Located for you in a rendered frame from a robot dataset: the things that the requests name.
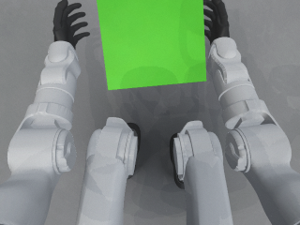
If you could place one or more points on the robot right forearm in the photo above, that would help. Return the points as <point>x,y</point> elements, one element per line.
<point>235,91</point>

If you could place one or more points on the robot left forearm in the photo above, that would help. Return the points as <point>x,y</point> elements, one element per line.
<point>56,90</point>

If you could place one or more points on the left robot upper arm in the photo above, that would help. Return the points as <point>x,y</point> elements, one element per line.
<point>37,158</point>

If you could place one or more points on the robot left hand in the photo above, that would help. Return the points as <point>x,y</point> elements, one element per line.
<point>63,30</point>

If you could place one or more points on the right robot thigh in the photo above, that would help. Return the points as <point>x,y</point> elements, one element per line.
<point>207,198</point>

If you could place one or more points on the robot left shin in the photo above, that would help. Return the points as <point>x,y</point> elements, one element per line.
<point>93,141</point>

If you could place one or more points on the carton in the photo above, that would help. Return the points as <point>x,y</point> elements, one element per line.
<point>152,42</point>

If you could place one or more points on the right robot upper arm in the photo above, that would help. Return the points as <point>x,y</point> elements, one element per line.
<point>262,153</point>

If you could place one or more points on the robot right hand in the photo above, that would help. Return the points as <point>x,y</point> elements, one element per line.
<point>219,25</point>

